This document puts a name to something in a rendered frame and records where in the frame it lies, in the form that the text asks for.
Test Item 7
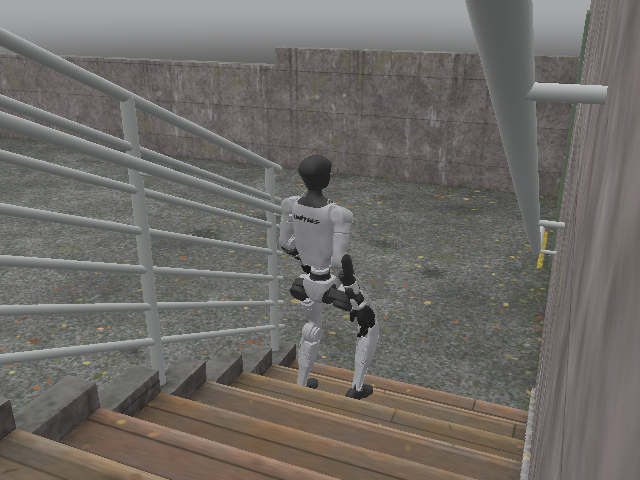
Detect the right robot shin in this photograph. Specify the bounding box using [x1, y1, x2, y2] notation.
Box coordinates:
[352, 321, 380, 392]

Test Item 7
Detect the left robot forearm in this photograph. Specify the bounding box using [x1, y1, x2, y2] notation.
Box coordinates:
[281, 247, 306, 266]

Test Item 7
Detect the right robot hand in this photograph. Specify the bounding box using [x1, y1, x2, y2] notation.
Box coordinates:
[349, 305, 375, 337]

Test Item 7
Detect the right robot forearm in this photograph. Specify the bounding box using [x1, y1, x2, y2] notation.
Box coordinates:
[338, 254, 366, 310]

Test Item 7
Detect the left robot upper arm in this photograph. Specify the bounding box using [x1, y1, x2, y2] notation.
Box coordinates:
[279, 196, 300, 250]

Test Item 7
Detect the left robot thigh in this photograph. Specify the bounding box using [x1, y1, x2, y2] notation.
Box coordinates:
[289, 274, 323, 343]

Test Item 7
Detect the left robot hand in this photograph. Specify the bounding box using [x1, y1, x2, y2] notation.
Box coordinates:
[301, 265, 330, 274]

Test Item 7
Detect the right robot upper arm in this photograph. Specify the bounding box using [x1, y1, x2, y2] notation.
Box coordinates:
[330, 204, 354, 269]

